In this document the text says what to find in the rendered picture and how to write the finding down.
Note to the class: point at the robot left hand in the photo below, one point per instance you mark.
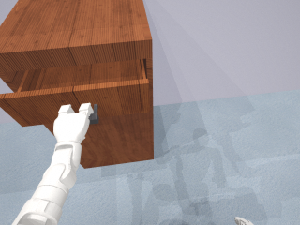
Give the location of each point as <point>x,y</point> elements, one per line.
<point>70,125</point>

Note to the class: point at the robot left forearm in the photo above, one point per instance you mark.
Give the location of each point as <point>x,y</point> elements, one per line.
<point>45,206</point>

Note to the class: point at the cabinet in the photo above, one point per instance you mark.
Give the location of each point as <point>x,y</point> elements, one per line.
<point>39,34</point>

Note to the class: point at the drawer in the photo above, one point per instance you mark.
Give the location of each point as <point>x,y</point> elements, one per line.
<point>118,88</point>

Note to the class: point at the handle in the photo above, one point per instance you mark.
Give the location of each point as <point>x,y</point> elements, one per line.
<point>93,118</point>

